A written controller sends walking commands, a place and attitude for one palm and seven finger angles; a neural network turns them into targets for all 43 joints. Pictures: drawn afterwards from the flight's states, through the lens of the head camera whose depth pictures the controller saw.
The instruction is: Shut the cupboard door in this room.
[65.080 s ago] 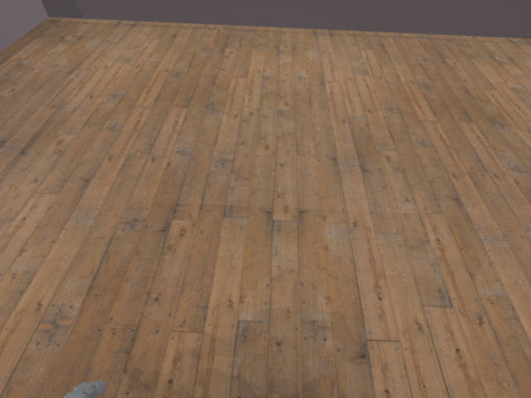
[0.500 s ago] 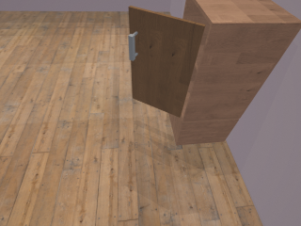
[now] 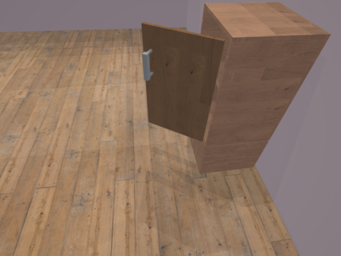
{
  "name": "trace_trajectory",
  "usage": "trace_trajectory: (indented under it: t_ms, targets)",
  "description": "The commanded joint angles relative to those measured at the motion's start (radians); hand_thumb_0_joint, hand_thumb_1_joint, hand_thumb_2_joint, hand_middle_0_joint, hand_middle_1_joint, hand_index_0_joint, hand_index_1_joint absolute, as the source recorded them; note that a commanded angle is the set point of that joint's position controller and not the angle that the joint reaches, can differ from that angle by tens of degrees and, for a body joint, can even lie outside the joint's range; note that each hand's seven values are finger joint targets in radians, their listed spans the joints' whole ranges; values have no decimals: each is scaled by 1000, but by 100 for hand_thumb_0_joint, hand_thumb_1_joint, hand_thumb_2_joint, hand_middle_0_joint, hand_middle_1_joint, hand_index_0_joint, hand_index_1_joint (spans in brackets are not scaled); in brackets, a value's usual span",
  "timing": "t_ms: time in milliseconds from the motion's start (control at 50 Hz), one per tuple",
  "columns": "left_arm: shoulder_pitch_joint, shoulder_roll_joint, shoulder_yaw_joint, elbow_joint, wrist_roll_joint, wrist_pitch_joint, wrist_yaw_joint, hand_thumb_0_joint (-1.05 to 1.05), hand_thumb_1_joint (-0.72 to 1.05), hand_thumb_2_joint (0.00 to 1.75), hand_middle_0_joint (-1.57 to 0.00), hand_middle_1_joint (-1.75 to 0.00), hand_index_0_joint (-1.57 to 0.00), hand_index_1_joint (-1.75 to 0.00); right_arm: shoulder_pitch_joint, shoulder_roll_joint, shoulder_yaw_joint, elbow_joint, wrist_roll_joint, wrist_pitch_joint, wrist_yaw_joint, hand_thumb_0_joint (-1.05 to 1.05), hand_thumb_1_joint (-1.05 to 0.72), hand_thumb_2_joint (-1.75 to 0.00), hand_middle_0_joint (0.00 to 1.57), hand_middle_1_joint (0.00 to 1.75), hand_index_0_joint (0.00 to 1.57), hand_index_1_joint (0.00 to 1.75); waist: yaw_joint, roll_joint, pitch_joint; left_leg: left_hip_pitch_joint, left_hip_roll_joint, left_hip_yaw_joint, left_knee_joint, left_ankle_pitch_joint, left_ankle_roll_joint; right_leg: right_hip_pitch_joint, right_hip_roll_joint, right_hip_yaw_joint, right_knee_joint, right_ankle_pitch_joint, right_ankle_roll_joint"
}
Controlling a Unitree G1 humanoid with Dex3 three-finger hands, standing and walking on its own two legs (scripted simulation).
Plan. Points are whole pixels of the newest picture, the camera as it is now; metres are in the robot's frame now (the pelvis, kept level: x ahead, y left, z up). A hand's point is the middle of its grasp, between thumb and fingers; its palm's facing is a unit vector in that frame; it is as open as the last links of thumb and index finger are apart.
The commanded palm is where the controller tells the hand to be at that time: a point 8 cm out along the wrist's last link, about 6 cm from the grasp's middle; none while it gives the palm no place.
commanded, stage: let the arm hang, fingers relaxed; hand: left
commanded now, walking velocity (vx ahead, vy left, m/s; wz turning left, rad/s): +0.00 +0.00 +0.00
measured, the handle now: (148, 64) +0.91 +0.15 -0.02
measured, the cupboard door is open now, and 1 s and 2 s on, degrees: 57 57 57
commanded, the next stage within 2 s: look to check the result in 0.14 s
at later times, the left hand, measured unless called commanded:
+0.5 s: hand out of the picture -0.02 +0.16 -0.18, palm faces +0.03 -0.98 -0.17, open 7.4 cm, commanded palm none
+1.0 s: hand out of the picture +0.00 +0.15 -0.18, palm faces +0.07 -0.98 -0.16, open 7.4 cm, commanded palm none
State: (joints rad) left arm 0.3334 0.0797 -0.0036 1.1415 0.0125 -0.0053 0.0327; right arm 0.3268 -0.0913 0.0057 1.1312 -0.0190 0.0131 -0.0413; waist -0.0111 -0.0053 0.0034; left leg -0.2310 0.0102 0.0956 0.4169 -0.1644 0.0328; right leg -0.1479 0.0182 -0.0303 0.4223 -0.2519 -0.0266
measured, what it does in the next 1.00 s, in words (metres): stands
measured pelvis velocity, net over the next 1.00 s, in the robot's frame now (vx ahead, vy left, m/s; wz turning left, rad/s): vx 0.02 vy -0.01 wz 0.03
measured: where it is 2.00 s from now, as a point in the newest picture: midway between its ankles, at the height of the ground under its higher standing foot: outside the picture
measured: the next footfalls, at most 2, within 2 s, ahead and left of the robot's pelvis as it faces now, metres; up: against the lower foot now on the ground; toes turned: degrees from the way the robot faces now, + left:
right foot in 1.60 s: +0.08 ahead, -0.15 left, +0.00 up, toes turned +24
left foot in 1.94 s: -0.02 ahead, +0.09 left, +0.00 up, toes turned +41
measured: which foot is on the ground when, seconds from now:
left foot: down 0.00-1.00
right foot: down 0.00-1.00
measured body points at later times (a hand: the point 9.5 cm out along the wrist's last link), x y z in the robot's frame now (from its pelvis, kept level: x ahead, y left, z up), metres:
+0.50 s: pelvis +0.01 +0.00 +0.00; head +0.02 +0.00 +0.45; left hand -0.02 +0.21 -0.16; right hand -0.01 -0.21 -0.16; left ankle +0.04 +0.10 -0.74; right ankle -0.01 -0.10 -0.74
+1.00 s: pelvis +0.02 -0.01 +0.00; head +0.03 +0.00 +0.45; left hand +0.00 +0.20 -0.16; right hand +0.00 -0.22 -0.16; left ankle +0.04 +0.10 -0.74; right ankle -0.01 -0.10 -0.74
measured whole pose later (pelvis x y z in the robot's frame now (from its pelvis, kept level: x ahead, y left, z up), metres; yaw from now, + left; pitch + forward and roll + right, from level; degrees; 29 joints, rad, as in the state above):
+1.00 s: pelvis +0.02 -0.01 +0.00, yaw +2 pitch -1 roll +0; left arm 0.31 0.12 0.02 1.13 0.01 0.00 0.04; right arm 0.30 -0.12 0.00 1.13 -0.02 0.02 -0.04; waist -0.02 -0.01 0.04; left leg -0.22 0.00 0.07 0.44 -0.20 0.02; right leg -0.12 0.01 -0.06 0.43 -0.29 -0.03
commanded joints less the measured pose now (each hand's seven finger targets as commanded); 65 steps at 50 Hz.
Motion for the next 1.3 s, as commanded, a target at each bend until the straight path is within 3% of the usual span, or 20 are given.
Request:
trace_trajectory:
  t_ms: [0, 120, 260, 720, 840, 900, 980, 1040, 1080, 1100, 1120, 1140, 1160, 1180, 1200, 1220, 1240, 1280]
  targets:
    - [110, 104, 16, -2, 3, -4, 13, 0, 90, 90, -20, -30, -20, -30, 76, -99, -21, -22, 6, -9, -3, 0, -90, -90, 20, 30, 20, 30, 3, 19, 116, 20, 93, -127, -99, -79, 5, -128, -94, 100, -117, 2, -25]
    - [107, 102, 16, -1, 2, -4, 12, 0, 90, 90, -20, -30, -20, -30, 67, -103, -22, -25, 4, -10, -4, 0, -90, -90, 20, 30, 20, 30, 2, 28, 117, 28, 96, -127, -107, -76, 6, -127, -96, 100, -118, 13, -23]
    - [100, 111, 16, 0, 1, -8, 12, 0, 90, 90, -20, -30, -20, -30, 61, -115, -20, -24, 7, -17, -5, 0, -90, -90, 20, 30, 20, 30, 1, -4, 72, 66, 101, -123, -94, 6, 9, -92, -101, 104, -115, 66, -20]
    - [83, 121, 17, 1, 0, -7, 13, 0, 90, 90, -20, -30, -20, -30, 44, -120, -17, -13, 7, -14, -4, 0, -90, -90, 20, 30, 20, 30, 1, 11, 102, 78, 98, -119, -97, 19, 3, -83, -103, 100, -131, 66, -18]
    - [84, 120, 18, 0, -1, -11, 14, 0, 90, 90, -20, -30, -20, -30, 45, -121, -16, -12, 7, -18, -5, 0, -90, -90, 20, 30, 20, 30, 3, 5, 85, 90, 100, -117, -87, 72, 4, -60, -106, 101, -130, 110, -18]
    - [84, 136, 31, -14, -2, -5, 18, 0, 90, 90, -20, -30, -20, -30, 33, -125, -20, -25, 9, -10, -3, 0, -90, -90, 20, 30, 20, 30, 8, 6, 88, 52, 89, -128, -41, 116, 5, -46, -121, 70, -85, 132, -17]
    - [59, 172, 60, -54, 1, 8, 18, 0, 90, 90, -20, -30, -20, -30, 5, -139, -40, -61, 5, 10, 4, 0, -90, -90, 20, 30, 20, 30, 11, -16, 95, -43, 59, -134, 47, 60, 1, -51, -170, 59, -51, 88, -42]
    - [32, 209, 80, -97, 6, 14, 19, 0, 90, 90, -20, -30, -20, -30, -17, -131, -54, -100, 2, 25, 13, 0, -90, -90, 20, 30, 20, 30, 12, -113, 90, -99, 13, -80, 233, -48, -20, -72, -284, 110, -93, 83, -109]
    - [-3, 222, 90, -132, 14, 14, 19, 0, 90, 90, -20, -30, -20, -30, -50, -135, -66, -134, -2, 35, 20, 0, -90, -90, 20, 30, 20, 30, 11, -140, 95, -154, 21, -67, 405, -258, -32, -77, -361, 125, -95, 206, -168]
    - [-21, 232, 96, -147, 20, 15, 21, 0, 90, 90, -20, -30, -20, -30, -55, -138, -69, -152, 1, 34, 24, 0, -90, -90, 20, 30, 20, 30, 6, -119, 98, -168, 34, -65, 416, -299, -35, -66, -381, 109, -64, 293, -179]
    - [-46, 250, 105, -161, 22, 14, 21, 0, 90, 90, -20, -30, -20, -30, -48, -136, -69, -160, 3, 29, 27, 0, -90, -90, 20, 30, 20, 30, -7, -114, 95, -163, 57, -77, 337, -296, -36, -43, -388, 73, 1, 377, -169]
    - [-54, 259, 108, -172, 18, 13, 19, 0, 90, 90, -20, -30, -20, -30, -22, -146, -69, -159, 3, 24, 30, 0, -90, -90, 20, 30, 20, 30, -16, -69, 64, -103, 63, -78, 214, -187, -35, -34, -364, 23, 92, 421, -132]
    - [-48, 258, 110, -185, 10, 18, 14, 0, 90, 90, -20, -30, -20, -30, 27, -179, -72, -155, -1, 15, 30, 0, -90, -90, 20, 30, 20, 30, -31, 61, 21, 9, 97, -152, 81, 145, -1, -101, -280, -69, 238, 339, -51]
    - [-14, 209, 105, -207, 0, 22, 11, 0, 90, 90, -20, -30, -20, -30, 62, -255, -84, -161, -15, 9, 23, 0, -90, -90, 20, 30, 20, 30, -29, 287, -4, 99, 268, -428, 6, 495, 106, -245, -128, -132, 430, -15, 41]
    - [-67, 209, 90, -229, 7, 29, 17, 0, 90, 90, -20, -30, -20, -30, 91, -280, -91, -148, -17, 16, 19, 0, -90, -90, 20, 30, 20, 30, -50, 289, 4, 90, 336, -537, -97, 409, 180, -306, -66, -57, 594, -389, 38]
    - [-124, 212, 98, -241, 12, 42, 16, 0, 90, 90, -20, -30, -20, -30, 86, -302, -96, -151, -19, 17, 13, 0, -90, -90, 20, 30, 20, 30, -57, 233, 10, 36, 341, -575, -141, 188, 173, -352, -78, 28, 693, -349, 34]
    - [-152, 220, 100, -248, 14, 42, 11, 0, 90, 90, -20, -30, -20, -30, 43, -298, -95, -168, -19, 17, 10, 0, -90, -90, 20, 30, 20, 30, -41, 171, 47, -18, 319, -560, -158, 41, 161, -379, -93, 60, 726, -272, 38]
    - [-149, 220, 102, -252, 15, 35, -2, 0, 90, 90, -20, -30, -20, -30, -32, -286, -90, -200, -18, 9, 8, 0, -90, -90, 20, 30, 20, 30, -11, 108, 42, -28, 253, -493, -159, -7, 139, -390, -97, 67, 716, -159, 56]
